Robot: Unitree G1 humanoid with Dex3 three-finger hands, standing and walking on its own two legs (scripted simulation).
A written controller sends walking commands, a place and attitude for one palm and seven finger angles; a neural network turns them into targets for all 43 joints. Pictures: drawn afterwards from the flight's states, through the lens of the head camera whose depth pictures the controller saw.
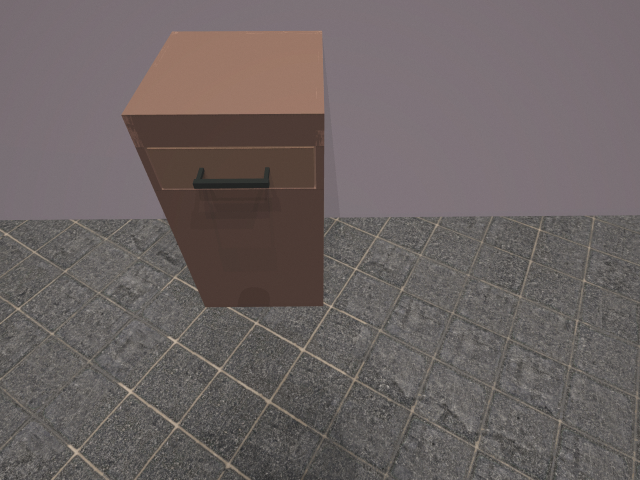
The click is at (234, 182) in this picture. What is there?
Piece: drawer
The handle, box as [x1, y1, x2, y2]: [193, 167, 269, 188]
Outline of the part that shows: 269,169 268,167 265,167 263,179 202,179 201,178 203,168 199,168 197,176 193,181 194,188 268,187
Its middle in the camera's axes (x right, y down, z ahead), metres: -0.21 -0.14 +0.93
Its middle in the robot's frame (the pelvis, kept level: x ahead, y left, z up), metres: +0.77 +0.26 -0.13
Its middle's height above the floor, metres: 0.65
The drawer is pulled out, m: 0.00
